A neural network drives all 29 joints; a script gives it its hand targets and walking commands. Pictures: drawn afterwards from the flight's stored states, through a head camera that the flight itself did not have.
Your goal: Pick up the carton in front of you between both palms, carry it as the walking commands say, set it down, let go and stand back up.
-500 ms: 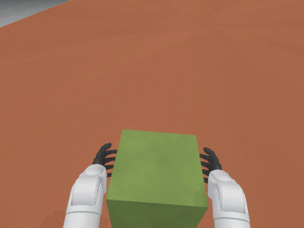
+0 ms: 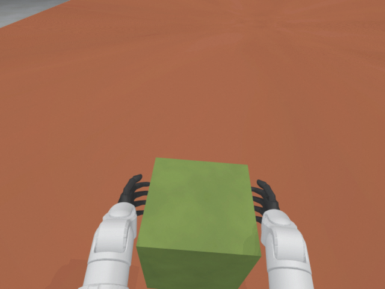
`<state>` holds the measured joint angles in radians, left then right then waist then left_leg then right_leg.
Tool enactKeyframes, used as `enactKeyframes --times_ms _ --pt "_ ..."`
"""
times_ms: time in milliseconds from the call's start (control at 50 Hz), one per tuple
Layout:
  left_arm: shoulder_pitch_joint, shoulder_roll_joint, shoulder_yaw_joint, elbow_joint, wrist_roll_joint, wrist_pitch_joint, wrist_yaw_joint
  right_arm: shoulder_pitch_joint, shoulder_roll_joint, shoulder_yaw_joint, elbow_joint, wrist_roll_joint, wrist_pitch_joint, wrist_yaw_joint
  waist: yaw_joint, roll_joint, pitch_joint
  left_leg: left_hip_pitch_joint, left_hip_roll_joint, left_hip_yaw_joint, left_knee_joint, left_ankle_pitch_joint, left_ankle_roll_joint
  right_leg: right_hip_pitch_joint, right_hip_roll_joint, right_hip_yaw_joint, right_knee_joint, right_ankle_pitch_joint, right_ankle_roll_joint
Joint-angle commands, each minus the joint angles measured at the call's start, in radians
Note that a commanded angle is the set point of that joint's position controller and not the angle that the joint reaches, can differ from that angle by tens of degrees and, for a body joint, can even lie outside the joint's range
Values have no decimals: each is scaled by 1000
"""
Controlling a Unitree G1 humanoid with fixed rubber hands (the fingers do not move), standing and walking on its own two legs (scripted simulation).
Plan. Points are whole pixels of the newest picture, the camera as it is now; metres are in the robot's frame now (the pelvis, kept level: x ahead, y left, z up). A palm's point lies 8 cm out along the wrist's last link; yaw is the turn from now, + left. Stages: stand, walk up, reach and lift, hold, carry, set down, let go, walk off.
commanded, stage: carry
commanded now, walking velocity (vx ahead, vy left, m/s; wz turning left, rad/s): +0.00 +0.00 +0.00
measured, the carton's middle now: (195, 228) +0.30 +0.00 -0.04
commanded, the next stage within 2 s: hold in 0.16 s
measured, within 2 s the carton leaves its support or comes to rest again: neither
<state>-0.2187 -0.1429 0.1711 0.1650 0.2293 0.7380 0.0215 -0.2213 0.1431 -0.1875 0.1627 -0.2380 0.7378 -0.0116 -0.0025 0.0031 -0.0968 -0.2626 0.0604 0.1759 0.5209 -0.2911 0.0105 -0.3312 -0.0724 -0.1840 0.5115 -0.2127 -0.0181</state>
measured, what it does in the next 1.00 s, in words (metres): stands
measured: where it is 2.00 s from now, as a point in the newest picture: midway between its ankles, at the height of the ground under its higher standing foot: outside the picture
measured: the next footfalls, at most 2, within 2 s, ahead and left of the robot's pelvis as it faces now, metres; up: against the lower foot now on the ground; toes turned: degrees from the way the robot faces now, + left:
none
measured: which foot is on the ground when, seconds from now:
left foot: down 0.00-1.00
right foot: down 0.00-1.00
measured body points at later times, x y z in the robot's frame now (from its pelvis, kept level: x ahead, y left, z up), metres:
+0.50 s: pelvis -0.02 +0.00 +0.01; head -0.05 -0.01 +0.46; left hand +0.26 +0.17 +0.04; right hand +0.29 -0.13 +0.04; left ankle -0.01 +0.11 -0.74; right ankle +0.03 -0.12 -0.74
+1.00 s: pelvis -0.03 -0.02 +0.01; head -0.08 -0.04 +0.45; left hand +0.26 +0.15 +0.05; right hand +0.28 -0.15 +0.05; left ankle -0.01 +0.11 -0.74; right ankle +0.03 -0.12 -0.74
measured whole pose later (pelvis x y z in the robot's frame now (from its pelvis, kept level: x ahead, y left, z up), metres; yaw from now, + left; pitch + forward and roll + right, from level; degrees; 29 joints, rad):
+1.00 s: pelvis -0.03 -0.02 +0.01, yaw +5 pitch -10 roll +0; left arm -0.32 -0.17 0.28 0.32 0.31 0.71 -0.02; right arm -0.32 0.17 -0.28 0.29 -0.32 0.73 0.02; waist -0.01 0.02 0.06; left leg -0.05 0.01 0.00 0.43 -0.21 0.00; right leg -0.08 0.00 -0.07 0.41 -0.16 -0.03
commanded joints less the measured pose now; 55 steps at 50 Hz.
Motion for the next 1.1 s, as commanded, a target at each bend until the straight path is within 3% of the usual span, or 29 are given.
enactKeyframes --times_ms 0,140,160,180,200,220,240,260,320,420,640,960,1080 --pt "-464 -872 -542 -74 -231 -35 -206 -457 850 555 -65 233 -34 208 1 -5 -241 46 108 -107 -86 187 5 134 -104 115 -61 194 1" --pt "-466 -875 -547 -75 -234 -34 -207 -455 854 558 -65 236 -33 209 1 -4 -253 55 107 -106 -85 200 7 142 -104 113 -58 198 2" --pt "-365 -906 -515 -67 -228 -29 -215 -349 874 537 -78 235 -24 215 -6 37 -136 124 -131 -265 -141 456 16 365 158 253 -92 395 -18" --pt "-396 -888 -512 -92 -216 -45 -210 -385 858 544 -104 226 -37 210 1 23 -188 130 -115 -285 -137 516 12 412 151 276 -88 462 -21" --pt "-361 -868 -494 -86 -188 -47 -207 -382 841 535 -123 220 -40 215 10 41 -187 196 -114 -284 -156 478 14 393 148 272 -95 430 -10" --pt "-376 -869 -491 -94 -187 -52 -203 -390 841 539 -109 216 -42 215 17 14 -178 217 -121 -282 -147 531 6 391 154 272 -104 464 -2" --pt "-384 -871 -494 -83 -190 -55 -200 -398 847 549 -109 221 -46 211 10 3 -203 240 -132 -279 -152 499 8 409 153 276 -115 465 7" --pt "-355 -856 -477 -69 -179 -58 -195 -398 832 548 -116 218 -47 217 24 -1 -178 301 -132 -279 -170 468 12 345 164 263 -123 412 17" --pt "-424 -872 -503 -68 -197 -60 -202 -416 840 530 -82 210 -54 213 3 16 -143 242 -127 -272 -184 360 4 371 165 258 -137 282 2" --pt "-483 -876 -494 -42 -208 -56 -224 -430 851 481 -31 178 -48 210 -22 8 -85 187 -122 -272 -194 231 7 371 156 257 -152 175 -12" --pt "-540 -919 -431 50 -180 -58 -250 -531 906 467 34 180 -40 251 2 5 -41 89 -116 -261 -219 11 34 400 140 247 -160 14 -7" --pt "-630 -951 -391 123 -170 -70 -286 -612 947 434 116 179 -42 284 0 -10 -39 58 -122 -257 -207 -36 41 410 118 265 -183 -61 0" --pt "-712 -919 -283 238 -101 -110 -294 -689 946 329 234 127 -77 276 2 -15 -5 11 -127 -250 -168 -66 48 377 112 273 -162 -112 1"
